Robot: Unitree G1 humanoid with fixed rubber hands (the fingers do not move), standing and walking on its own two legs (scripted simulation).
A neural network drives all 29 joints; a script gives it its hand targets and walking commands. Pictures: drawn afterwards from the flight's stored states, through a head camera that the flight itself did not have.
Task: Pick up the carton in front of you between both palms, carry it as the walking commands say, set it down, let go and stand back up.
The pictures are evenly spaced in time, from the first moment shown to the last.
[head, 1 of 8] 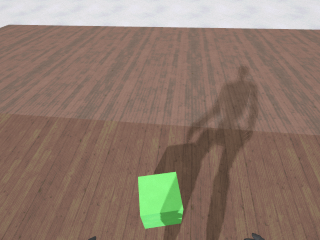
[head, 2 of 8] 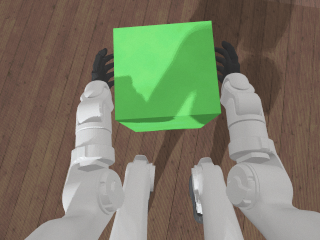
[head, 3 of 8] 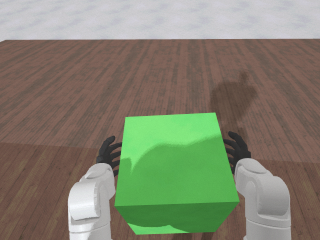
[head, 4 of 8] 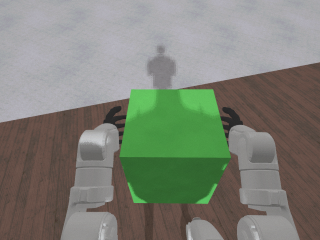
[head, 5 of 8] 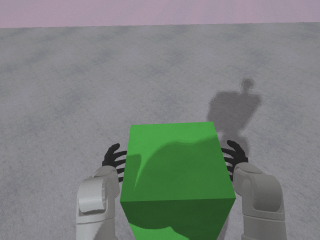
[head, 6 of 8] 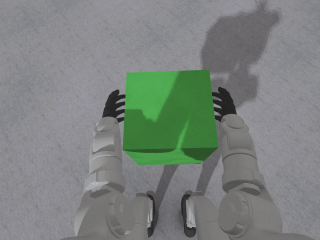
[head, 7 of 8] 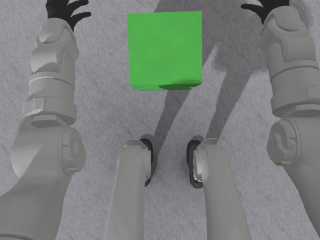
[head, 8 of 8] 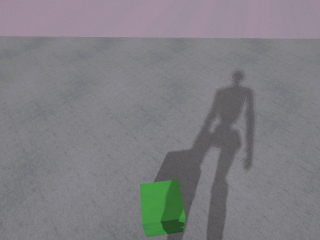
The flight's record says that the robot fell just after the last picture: no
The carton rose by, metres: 0.68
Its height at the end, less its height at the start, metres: -0.46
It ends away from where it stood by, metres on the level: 5.59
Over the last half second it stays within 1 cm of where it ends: yes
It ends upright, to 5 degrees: yes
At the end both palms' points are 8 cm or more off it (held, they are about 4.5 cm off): yes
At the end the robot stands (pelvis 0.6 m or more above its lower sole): yes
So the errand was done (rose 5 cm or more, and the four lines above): yes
